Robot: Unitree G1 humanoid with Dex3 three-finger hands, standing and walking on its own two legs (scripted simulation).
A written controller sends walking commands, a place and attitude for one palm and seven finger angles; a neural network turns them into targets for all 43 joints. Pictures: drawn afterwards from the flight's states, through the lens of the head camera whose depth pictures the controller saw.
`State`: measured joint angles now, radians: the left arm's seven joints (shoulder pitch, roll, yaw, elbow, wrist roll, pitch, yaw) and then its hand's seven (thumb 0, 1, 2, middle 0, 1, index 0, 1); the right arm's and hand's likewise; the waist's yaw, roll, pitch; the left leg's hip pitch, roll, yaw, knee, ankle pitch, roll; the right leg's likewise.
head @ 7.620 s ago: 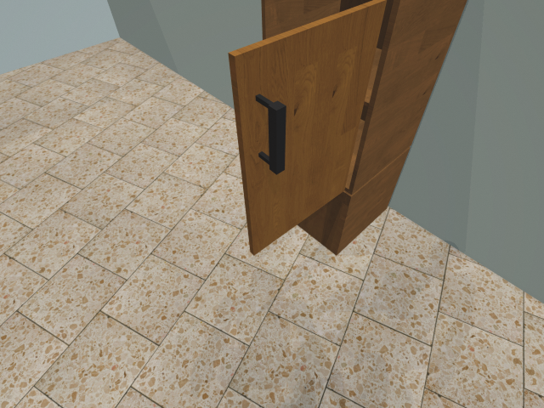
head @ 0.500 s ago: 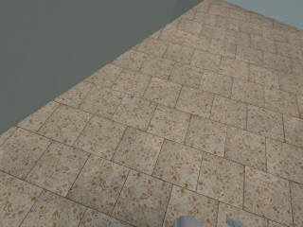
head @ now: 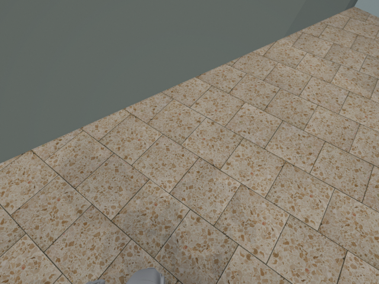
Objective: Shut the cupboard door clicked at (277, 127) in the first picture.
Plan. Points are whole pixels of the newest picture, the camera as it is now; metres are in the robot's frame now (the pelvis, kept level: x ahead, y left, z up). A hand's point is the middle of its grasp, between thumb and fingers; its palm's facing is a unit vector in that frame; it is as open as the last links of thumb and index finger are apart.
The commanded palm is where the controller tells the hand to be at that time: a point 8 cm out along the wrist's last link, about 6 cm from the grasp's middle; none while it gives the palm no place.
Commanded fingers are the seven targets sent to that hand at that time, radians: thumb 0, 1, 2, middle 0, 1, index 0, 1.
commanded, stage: walk to a spot facing it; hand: left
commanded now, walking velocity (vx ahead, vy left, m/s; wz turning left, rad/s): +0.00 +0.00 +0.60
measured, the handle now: out of the picture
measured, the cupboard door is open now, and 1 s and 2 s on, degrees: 87 87 87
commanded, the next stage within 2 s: none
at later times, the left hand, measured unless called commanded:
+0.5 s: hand out of the picture +0.09 +0.20 -0.15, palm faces +0.26 -0.92 -0.29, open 7.4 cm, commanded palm none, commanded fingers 0.00 0.90 0.90 -0.20 -0.30 -0.20 -0.30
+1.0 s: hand out of the picture -0.06 +0.19 -0.19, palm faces +0.60 -0.76 -0.24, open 7.4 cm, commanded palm none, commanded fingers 0.00 0.90 0.90 -0.20 -0.30 -0.20 -0.30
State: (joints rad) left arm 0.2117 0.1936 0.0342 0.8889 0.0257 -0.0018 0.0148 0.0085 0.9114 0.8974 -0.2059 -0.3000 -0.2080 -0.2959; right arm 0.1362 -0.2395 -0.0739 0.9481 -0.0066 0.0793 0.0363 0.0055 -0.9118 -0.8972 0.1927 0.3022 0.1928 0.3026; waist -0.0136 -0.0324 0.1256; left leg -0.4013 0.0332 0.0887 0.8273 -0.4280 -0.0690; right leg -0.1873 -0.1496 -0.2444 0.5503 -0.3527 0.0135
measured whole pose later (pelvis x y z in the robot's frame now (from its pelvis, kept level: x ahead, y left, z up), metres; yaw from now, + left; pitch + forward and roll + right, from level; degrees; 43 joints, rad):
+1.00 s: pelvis +0.03 -0.01 -0.01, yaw +35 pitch +0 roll +0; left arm 0.24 0.27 0.07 0.95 0.02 0.06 0.01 0.01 0.91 0.90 -0.20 -0.30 -0.20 -0.30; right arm 0.09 -0.22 -0.05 0.90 -0.01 0.02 0.02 0.00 -0.91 -0.90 0.19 0.30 0.20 0.30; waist 0.02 -0.07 0.11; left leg -0.32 -0.01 0.08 0.62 -0.31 0.06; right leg -0.40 -0.13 -0.10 1.09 -0.54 0.07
